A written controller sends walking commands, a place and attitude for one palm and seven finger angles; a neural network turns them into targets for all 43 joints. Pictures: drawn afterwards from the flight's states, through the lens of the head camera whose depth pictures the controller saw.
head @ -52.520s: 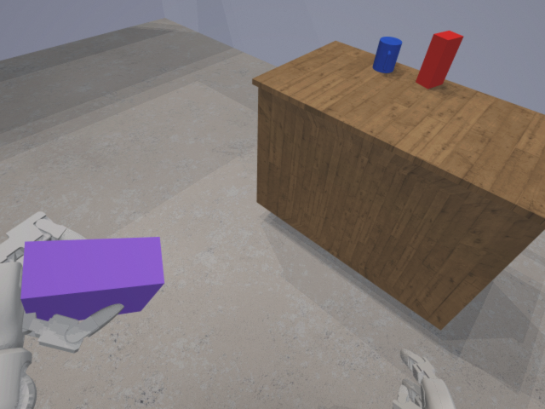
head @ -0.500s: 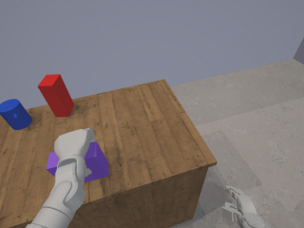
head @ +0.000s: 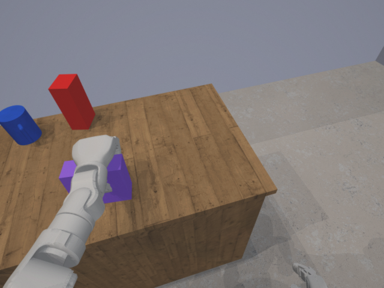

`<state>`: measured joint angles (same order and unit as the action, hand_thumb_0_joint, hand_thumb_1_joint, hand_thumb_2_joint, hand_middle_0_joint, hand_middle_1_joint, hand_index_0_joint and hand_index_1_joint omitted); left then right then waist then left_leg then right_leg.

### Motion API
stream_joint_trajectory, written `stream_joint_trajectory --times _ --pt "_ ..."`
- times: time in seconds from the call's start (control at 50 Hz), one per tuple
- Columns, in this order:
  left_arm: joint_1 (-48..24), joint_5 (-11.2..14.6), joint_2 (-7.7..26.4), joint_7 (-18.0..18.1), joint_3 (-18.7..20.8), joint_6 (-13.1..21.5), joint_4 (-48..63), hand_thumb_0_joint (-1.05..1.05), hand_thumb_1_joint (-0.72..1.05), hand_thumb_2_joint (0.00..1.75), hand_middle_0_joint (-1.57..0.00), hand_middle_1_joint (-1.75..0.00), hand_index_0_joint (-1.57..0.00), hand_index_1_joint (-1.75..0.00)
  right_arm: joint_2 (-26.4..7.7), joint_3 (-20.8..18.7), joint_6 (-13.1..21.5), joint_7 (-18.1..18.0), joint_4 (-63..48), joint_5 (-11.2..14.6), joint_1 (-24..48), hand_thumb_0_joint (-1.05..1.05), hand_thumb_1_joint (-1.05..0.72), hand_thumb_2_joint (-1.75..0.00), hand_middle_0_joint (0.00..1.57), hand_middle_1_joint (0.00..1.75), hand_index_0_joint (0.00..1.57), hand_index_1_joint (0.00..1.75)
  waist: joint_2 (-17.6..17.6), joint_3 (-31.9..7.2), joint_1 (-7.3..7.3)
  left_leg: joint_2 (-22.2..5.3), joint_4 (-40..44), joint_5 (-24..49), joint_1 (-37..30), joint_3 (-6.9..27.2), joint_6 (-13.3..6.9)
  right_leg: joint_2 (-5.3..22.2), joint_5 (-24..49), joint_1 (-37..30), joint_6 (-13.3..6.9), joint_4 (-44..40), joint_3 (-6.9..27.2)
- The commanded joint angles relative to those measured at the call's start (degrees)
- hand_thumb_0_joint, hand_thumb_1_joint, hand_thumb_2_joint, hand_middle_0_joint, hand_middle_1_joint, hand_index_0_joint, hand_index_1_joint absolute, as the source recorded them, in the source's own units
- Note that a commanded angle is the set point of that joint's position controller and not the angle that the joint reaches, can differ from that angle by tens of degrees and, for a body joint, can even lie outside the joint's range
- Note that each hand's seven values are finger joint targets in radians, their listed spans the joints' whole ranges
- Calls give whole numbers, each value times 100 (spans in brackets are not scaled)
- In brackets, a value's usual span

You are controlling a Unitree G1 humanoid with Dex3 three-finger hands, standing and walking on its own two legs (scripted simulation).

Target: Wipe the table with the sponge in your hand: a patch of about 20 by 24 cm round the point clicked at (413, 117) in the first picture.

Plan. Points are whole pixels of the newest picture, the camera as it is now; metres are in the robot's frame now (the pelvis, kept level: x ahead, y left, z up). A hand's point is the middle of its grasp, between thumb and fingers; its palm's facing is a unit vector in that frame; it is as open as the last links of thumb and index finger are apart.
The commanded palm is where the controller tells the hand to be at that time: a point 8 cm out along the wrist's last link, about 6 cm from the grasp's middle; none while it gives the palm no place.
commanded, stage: wipe forward along the middle lane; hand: left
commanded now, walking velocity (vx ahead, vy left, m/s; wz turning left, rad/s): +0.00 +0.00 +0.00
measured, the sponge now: (101, 186) +0.34 +0.27 -0.01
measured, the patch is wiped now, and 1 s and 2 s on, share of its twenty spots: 1.00 1.00 1.00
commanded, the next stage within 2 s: slide back across to the first lane in 1.08 s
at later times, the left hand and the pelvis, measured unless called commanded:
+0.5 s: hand (102, 148) +0.42 +0.27 +0.04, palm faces -0.11 -0.02 -0.99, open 9.6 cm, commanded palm +0.41 +0.27 +0.08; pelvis -0.01 +0.00 -0.01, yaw +0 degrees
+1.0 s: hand (101, 135) +0.46 +0.29 +0.04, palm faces -0.12 -0.01 -0.99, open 9.6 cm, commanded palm +0.46 +0.29 +0.08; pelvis +0.00 +0.02 -0.01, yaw -1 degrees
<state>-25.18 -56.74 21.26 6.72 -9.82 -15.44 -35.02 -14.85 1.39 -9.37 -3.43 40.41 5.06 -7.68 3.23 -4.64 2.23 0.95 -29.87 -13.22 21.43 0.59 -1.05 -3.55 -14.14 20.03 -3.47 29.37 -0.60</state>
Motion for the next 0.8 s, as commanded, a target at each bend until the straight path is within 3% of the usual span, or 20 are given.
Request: stream_joint_trajectory --times 0.0,0.04,0.06,0.12,0.16,0.18,0.22,0.36,0.4,0.42,0.46,0.5,0.54,0.56,0.58,0.6,0.66,0.68,0.74,0.78 --pt "-2159 -300 1315 374 468 70 -146 0 10 130 -120 -160 -120 -160 -735 -275 259 -102 -797 -33 518 0 -90 -90 20 30 20 30 -643 -931 -227 126 213 -131 -37 13 -224 188 41 -117 10 -603 448" --pt "-2427 -298 1351 403 431 125 -352 0 10 130 -120 -160 -120 -160 -737 -278 258 -118 -782 -24 464 0 -90 -90 20 30 20 30 -612 -968 -279 118 186 -253 49 13 -224 201 -111 -34 30 -601 442" --pt "-2532 -279 1566 422 662 173 -447 0 10 130 -120 -160 -120 -160 -762 -278 264 -126 -766 -19 431 0 -90 -90 20 30 20 30 -663 -1040 -244 101 204 -242 91 58 -227 177 -114 -41 11 -586 466" --pt "-2760 -304 1389 493 449 295 -665 0 10 130 -120 -160 -120 -160 -763 -313 276 -114 -750 -28 236 0 -90 -90 20 30 20 30 -682 -1203 -356 81 80 -200 155 26 -237 200 26 4 48 -512 410" --pt "-2592 -305 1710 539 802 352 -858 0 10 130 -120 -160 -120 -160 -799 -331 269 -110 -749 -42 169 0 -90 -90 20 30 20 30 -777 -1389 -237 84 68 -125 278 64 -236 177 147 -135 19 -483 479" --pt "-2827 -306 1590 559 587 374 -909 0 10 130 -120 -160 -120 -160 -794 -319 258 -121 -739 -33 109 0 -90 -90 20 30 20 30 -814 -1340 -378 79 32 -160 300 35 -253 194 151 -84 61 -461 428" --pt "-3156 -317 1543 608 491 403 -1059 0 10 130 -120 -160 -120 -160 -804 -334 276 -104 -683 -28 41 0 -90 -90 20 30 20 30 -719 -1140 -484 50 2 -247 382 11 -250 211 88 123 78 -479 427" --pt "-3416 -375 2023 678 807 433 -1445 0 10 130 -120 -160 -120 -160 -859 -346 259 -72 -628 -48 -153 0 -90 -90 20 30 20 30 -520 -1406 -452 31 -53 -183 516 32 -250 203 184 73 54 -433 464" --pt "-3450 -431 2104 696 798 436 -1599 0 10 130 -120 -160 -120 -160 -865 -360 243 -68 -596 -53 -269 0 -90 -90 20 30 20 30 -575 -1453 -498 37 -117 -163 589 13 -256 206 251 56 73 -373 440" --pt "-3462 -415 1926 683 653 426 -1667 0 10 130 -120 -160 -120 -160 -860 -359 249 -60 -610 -52 -281 0 -90 -90 20 30 20 30 -606 -1379 -556 39 -120 -193 603 -9 -259 210 234 110 90 -406 434" --pt "-3684 -412 2225 677 850 438 -1713 0 10 130 -120 -160 -120 -160 -898 -351 260 -60 -585 -43 -292 0 -90 -90 20 30 20 30 -599 -1447 -559 15 -101 -163 633 23 -264 205 271 89 88 -411 464" --pt "-3876 -484 2117 673 652 423 -1818 0 10 130 -120 -160 -120 -160 -898 -346 263 -52 -555 -46 -409 0 -90 -90 20 30 20 30 -438 -1407 -649 18 -143 -210 635 13 -265 198 198 243 95 -368 406" --pt "-3950 -514 2273 666 744 426 -1958 0 10 130 -120 -160 -120 -160 -922 -353 278 -43 -504 -52 -477 0 -90 -90 20 30 20 30 -467 -1405 -679 -8 -181 -199 647 9 -269 201 216 288 93 -368 423" --pt "-3938 -507 2410 657 902 444 -1973 0 10 130 -120 -160 -120 -160 -927 -351 270 -42 -514 -58 -487 0 -90 -90 20 30 20 30 -443 -1569 -598 -4 -154 -85 647 55 -260 173 312 210 67 -327 394" --pt "-4055 -492 2277 654 729 451 -1975 0 10 130 -120 -160 -120 -160 -926 -354 268 -44 -520 -64 -541 0 -90 -90 20 30 20 30 -429 -1577 -696 -9 -202 -62 607 17 -275 177 388 236 95 -299 377" --pt "-4027 -489 2336 657 809 461 -2028 0 10 130 -120 -160 -120 -160 -928 -373 279 -32 -501 -70 -612 0 -90 -90 20 30 20 30 -503 -1719 -665 -12 -238 6 619 15 -269 179 507 166 103 -274 378" --pt "-4056 -477 2178 625 750 502 -2039 0 10 130 -120 -160 -120 -160 -907 -387 275 -3 -482 -87 -658 0 -90 -90 20 30 20 30 -234 -1862 -662 -36 -277 301 484 17 -253 162 866 205 64 -209 354" --pt "-4019 -519 2325 638 837 515 -2079 0 10 130 -120 -160 -120 -160 -934 -407 256 7 -459 -103 -765 0 -90 -90 20 30 20 30 -292 -1929 -654 -34 -320 372 468 27 -257 146 933 179 69 -158 327" --pt "-3954 -550 2069 657 670 542 -2111 0 10 130 -120 -160 -120 -160 -919 -429 237 32 -472 -109 -810 0 -90 -90 20 30 20 30 -341 -1873 -710 -42 -337 423 464 23 -240 120 947 336 76 -143 276" --pt "-4101 -574 2118 685 695 576 -2166 0 10 130 -120 -160 -120 -160 -951 -441 239 43 -412 -128 -871 0 -90 -90 20 30 20 30 -330 -1738 -775 -64 -372 433 470 41 -252 100 934 495 64 -131 261"
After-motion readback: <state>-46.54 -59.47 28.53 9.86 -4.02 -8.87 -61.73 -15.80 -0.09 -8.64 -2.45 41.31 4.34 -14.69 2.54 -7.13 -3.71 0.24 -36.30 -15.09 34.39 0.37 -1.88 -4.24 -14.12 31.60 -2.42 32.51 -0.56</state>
